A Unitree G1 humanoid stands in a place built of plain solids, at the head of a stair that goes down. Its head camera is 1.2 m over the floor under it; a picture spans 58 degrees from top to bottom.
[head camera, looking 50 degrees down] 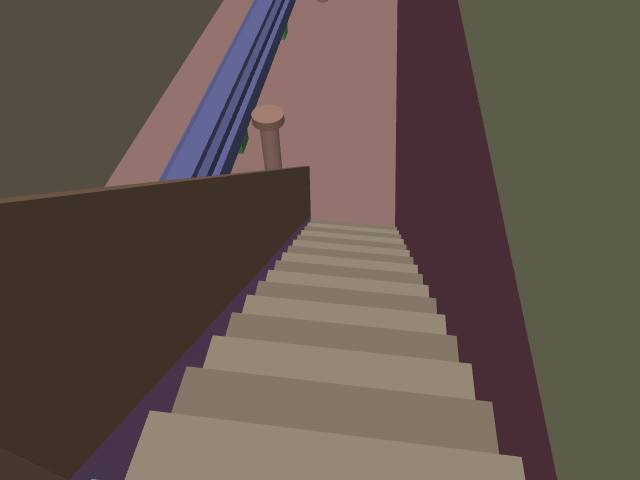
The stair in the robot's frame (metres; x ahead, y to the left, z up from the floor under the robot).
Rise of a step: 0.19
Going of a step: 0.23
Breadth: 1.15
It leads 7 degrees to the right of straight ahead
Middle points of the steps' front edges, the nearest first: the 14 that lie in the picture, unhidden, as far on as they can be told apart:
0.40 -0.03 -0.19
0.63 -0.06 -0.38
0.86 -0.08 -0.57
1.09 -0.11 -0.76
1.32 -0.14 -0.95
1.55 -0.17 -1.13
1.78 -0.19 -1.32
2.01 -0.22 -1.51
2.24 -0.25 -1.70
2.47 -0.28 -1.89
2.69 -0.30 -2.08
2.92 -0.33 -2.27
3.15 -0.36 -2.46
3.38 -0.39 -2.65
